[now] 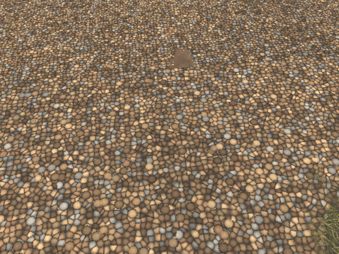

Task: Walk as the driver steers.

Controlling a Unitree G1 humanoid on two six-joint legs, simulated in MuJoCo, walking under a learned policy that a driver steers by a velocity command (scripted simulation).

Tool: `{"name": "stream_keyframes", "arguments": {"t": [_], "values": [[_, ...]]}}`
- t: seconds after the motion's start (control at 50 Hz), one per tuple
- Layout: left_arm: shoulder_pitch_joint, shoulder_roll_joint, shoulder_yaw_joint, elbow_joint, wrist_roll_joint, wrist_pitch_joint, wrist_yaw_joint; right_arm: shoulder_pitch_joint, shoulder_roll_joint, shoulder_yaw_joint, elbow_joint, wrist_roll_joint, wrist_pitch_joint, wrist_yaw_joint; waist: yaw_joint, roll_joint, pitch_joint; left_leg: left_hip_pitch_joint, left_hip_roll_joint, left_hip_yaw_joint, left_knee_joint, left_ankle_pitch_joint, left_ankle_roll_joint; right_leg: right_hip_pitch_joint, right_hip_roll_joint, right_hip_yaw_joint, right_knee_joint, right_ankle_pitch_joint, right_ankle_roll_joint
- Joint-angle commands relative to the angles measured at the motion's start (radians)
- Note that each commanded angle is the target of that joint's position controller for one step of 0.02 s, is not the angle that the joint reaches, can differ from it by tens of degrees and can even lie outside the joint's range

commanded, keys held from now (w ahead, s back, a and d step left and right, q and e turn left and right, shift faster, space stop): w+q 0.74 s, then w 0.22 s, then w+e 0.04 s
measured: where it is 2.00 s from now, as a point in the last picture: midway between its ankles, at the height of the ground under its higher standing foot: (122, 125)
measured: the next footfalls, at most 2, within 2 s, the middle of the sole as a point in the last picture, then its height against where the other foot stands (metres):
left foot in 0.02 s outside the picture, level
right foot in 0.54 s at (200, 239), level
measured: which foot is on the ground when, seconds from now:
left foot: up 0.00-0.00, down 0.02-0.54, up 0.56-1.00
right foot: down 0.00-0.04, up 0.06-0.52, down 0.54-1.00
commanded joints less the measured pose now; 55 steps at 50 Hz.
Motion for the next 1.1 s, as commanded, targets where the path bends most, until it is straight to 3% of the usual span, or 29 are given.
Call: {"name": "stream_keyframes", "arguments": {"t": [0.02,0.04,0.06,0.08,0.1,0.14,0.22,0.28,0.34,0.42,0.46,0.5,0.52,0.54,0.56,0.58,0.6,0.62,0.64,0.68,0.74,0.86,0.94,0.98,1.02,1.04,1.06,1.08,1.1], "values": [[-0.029,0.171,0.031,-0.049,0.009,-0.006,0.011,0.390,-0.170,-0.060,0.067,-0.008,-0.016,-0.031,-0.211,-0.040,-0.197,0.530,0.015,-0.099,-0.067,-0.096,0.086,-0.249,-0.236,-0.078,0.632,1.077,-0.004],[0.026,0.090,0.012,-0.083,-0.014,-0.015,-0.001,0.465,-0.278,-0.091,0.071,-0.026,-0.014,-0.042,-0.176,0.155,-0.278,0.753,0.284,-0.573,-0.122,-0.229,0.218,-0.564,-0.087,-0.132,1.031,0.525,0.044],[0.023,0.116,0.019,-0.089,0.000,-0.024,-0.012,0.388,-0.257,-0.090,0.080,0.008,-0.003,-0.028,-0.116,0.204,-0.287,0.784,0.369,-0.951,-0.295,-0.238,0.301,-0.795,0.031,-0.028,1.211,-0.049,0.047],[-0.059,0.140,0.019,-0.112,0.010,-0.031,-0.014,0.276,-0.223,-0.087,0.056,0.024,-0.004,-0.021,-0.086,0.103,-0.145,0.660,0.347,-0.824,-0.309,-0.304,0.282,-0.866,-0.055,0.035,1.213,0.026,0.030],[-0.120,0.151,0.017,-0.124,0.006,-0.042,-0.019,0.230,-0.168,-0.076,0.044,0.020,-0.005,-0.017,-0.080,0.014,-0.069,0.528,0.316,-0.696,-0.332,-0.249,0.260,-0.854,-0.100,0.023,1.157,0.095,0.029],[-0.147,0.126,0.012,-0.142,0.013,-0.029,-0.023,0.217,-0.122,-0.061,0.059,0.012,-0.014,-0.024,-0.026,-0.028,0.006,0.350,0.228,-0.545,-0.363,-0.066,0.206,-0.780,-0.151,0.012,1.025,0.111,0.047],[-0.173,0.079,-0.004,-0.169,0.021,0.015,-0.028,0.263,-0.154,-0.070,0.079,0.020,-0.035,-0.029,-0.009,0.013,-0.007,0.268,0.156,-0.415,-0.392,0.089,0.198,-0.758,-0.173,-0.040,0.856,0.150,0.113],[-0.327,0.073,-0.009,-0.229,0.016,0.017,-0.031,0.319,-0.158,-0.075,0.087,0.023,-0.031,-0.031,-0.055,0.025,0.025,0.281,0.125,-0.401,-0.410,0.096,0.168,-0.824,-0.179,-0.066,0.675,0.291,0.152],[-0.424,0.067,-0.014,-0.262,0.009,0.014,-0.037,0.379,-0.160,-0.081,0.094,0.023,-0.025,-0.034,-0.103,0.042,0.003,0.364,0.107,-0.400,-0.363,0.170,0.128,-0.838,-0.157,-0.069,0.542,0.398,0.161],[-0.518,0.073,-0.019,-0.308,-0.001,0.004,-0.038,0.426,-0.166,-0.086,0.091,0.008,-0.016,-0.044,-0.139,0.062,-0.011,0.469,0.124,-0.441,-0.278,0.315,0.113,-0.833,-0.117,-0.068,0.436,0.383,0.150],[-0.491,0.092,-0.014,-0.313,-0.004,-0.004,-0.035,0.397,-0.179,-0.092,0.074,0.003,-0.015,-0.054,-0.111,0.076,-0.021,0.482,0.140,-0.476,-0.230,0.346,0.088,-0.749,-0.103,-0.045,0.360,0.338,0.131],[-0.346,0.135,0.003,-0.272,-0.008,-0.014,-0.023,0.331,-0.202,-0.098,0.049,0.001,-0.019,-0.054,-0.037,0.083,-0.071,0.433,0.127,-0.489,-0.117,0.442,0.049,-0.526,-0.066,-0.047,0.292,0.258,0.101],[-0.219,0.166,0.017,-0.240,-0.003,-0.027,-0.010,0.314,-0.198,-0.096,0.046,0.010,-0.027,-0.045,0.031,0.033,-0.138,0.389,0.071,-0.447,0.052,0.442,0.026,-0.344,-0.091,-0.031,0.223,0.278,0.072],[-0.064,0.235,0.036,-0.231,0.020,-0.035,0.010,0.321,-0.133,-0.078,0.018,0.025,-0.037,-0.036,0.084,-0.070,-0.283,0.280,0.014,-0.372,0.308,0.223,0.003,-0.119,-0.297,0.163,0.194,0.078,0.023],[-0.054,0.315,0.056,-0.238,0.035,-0.019,0.017,0.422,-0.040,-0.059,-0.015,0.050,-0.035,-0.038,0.026,-0.289,-0.367,-0.028,-0.134,-0.242,0.556,-0.433,-0.026,0.090,-0.550,0.593,0.106,0.003,-0.078],[-0.096,0.259,0.057,-0.234,0.018,-0.004,0.011,0.434,-0.126,-0.067,0.007,0.015,-0.019,-0.047,-0.006,-0.207,-0.312,-0.127,-0.045,-0.224,0.671,-0.413,-0.017,0.007,-0.548,0.695,0.090,-0.093,-0.110],[-0.155,0.157,0.035,-0.250,0.009,-0.003,0.006,0.365,-0.147,-0.073,0.016,0.004,-0.010,-0.043,-0.008,-0.079,-0.181,-0.130,0.000,-0.220,0.684,-0.312,-0.019,-0.121,-0.493,0.531,0.076,-0.069,-0.087],[-0.191,0.108,0.022,-0.246,0.008,-0.006,0.000,0.313,-0.130,-0.071,0.009,0.003,-0.008,-0.033,-0.015,-0.038,-0.103,-0.110,0.029,-0.207,0.648,-0.246,-0.029,-0.222,-0.434,0.373,0.053,0.067,-0.066],[-0.192,0.095,0.018,-0.239,0.009,-0.011,0.001,0.290,-0.119,-0.071,0.005,-0.003,-0.001,-0.023,-0.024,-0.073,-0.076,-0.090,0.053,-0.197,0.619,-0.221,-0.037,-0.273,-0.392,0.266,0.035,0.173,-0.043],[-0.162,0.095,0.019,-0.211,-0.001,-0.026,-0.002,0.285,-0.103,-0.069,-0.001,-0.015,0.021,-0.005,-0.039,-0.122,-0.060,-0.065,0.064,-0.179,0.606,-0.198,-0.050,-0.317,-0.351,0.139,0.018,0.352,-0.029],[-0.126,0.102,0.028,-0.188,-0.014,-0.047,-0.011,0.215,-0.083,-0.063,-0.036,-0.014,0.036,0.011,-0.045,-0.109,-0.056,-0.130,0.076,-0.167,0.597,-0.139,-0.058,-0.299,-0.358,0.040,-0.007,0.496,-0.045],[-0.067,0.096,0.028,-0.133,-0.011,-0.048,-0.022,0.023,-0.037,-0.031,-0.097,-0.016,0.022,0.025,-0.016,-0.100,0.001,-0.120,0.060,-0.125,0.272,0.049,-0.070,-0.317,-0.305,-0.118,-0.053,0.551,-0.047],[0.011,0.128,0.034,-0.080,-0.015,-0.036,-0.018,-0.087,-0.037,-0.016,-0.131,-0.020,0.013,0.026,0.012,-0.103,0.022,-0.034,0.048,-0.046,0.084,0.018,-0.035,-0.259,-0.340,-0.142,-0.036,0.619,-0.044],[0.040,0.141,0.035,-0.050,-0.016,-0.023,-0.014,-0.088,-0.050,-0.017,-0.132,-0.026,0.006,0.016,0.001,-0.105,0.016,0.020,0.030,-0.024,0.027,-0.056,-0.003,-0.203,-0.357,-0.136,0.030,0.778,-0.043],[0.041,0.152,0.033,-0.029,-0.023,-0.011,-0.013,0.084,-0.069,-0.029,-0.072,-0.035,-0.013,0.000,-0.088,-0.092,-0.078,0.258,-0.021,-0.004,-0.077,-0.056,0.035,-0.202,-0.327,-0.153,0.258,1.009,-0.027],[0.037,0.134,0.025,-0.037,-0.030,-0.011,-0.014,0.248,-0.111,-0.046,-0.014,-0.049,-0.025,-0.013,-0.153,-0.058,-0.180,0.511,0.026,-0.056,-0.096,-0.028,0.060,-0.328,-0.286,-0.169,0.453,0.874,-0.009],[0.042,0.050,0.002,-0.097,-0.044,-0.016,-0.023,0.396,-0.216,-0.072,0.003,-0.070,-0.030,-0.032,-0.190,0.117,-0.337,0.818,0.338,-0.408,-0.117,-0.103,0.127,-0.610,-0.202,-0.202,0.794,0.405,0.024],[0.094,0.055,0.013,-0.095,-0.045,-0.008,-0.018,0.398,-0.259,-0.088,0.006,-0.028,-0.016,-0.041,-0.158,0.218,-0.421,0.871,0.505,-0.736,-0.237,-0.037,0.202,-0.803,-0.059,-0.118,1.039,-0.124,0.038],[0.011,0.124,0.037,-0.093,-0.028,0.003,-0.010,0.325,-0.209,-0.078,0.002,-0.003,-0.012,-0.044,-0.145,0.075,-0.268,0.746,0.445,-0.582,-0.243,-0.026,0.170,-0.867,-0.115,-0.011,1.069,-0.062,0.026]]}}
Keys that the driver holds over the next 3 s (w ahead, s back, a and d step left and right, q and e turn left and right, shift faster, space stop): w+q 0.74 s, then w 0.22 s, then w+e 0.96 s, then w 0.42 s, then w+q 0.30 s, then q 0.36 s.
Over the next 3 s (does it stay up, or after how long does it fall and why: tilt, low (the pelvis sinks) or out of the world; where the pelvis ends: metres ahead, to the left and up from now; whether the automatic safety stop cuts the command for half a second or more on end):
stays up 1.45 0.26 -0.01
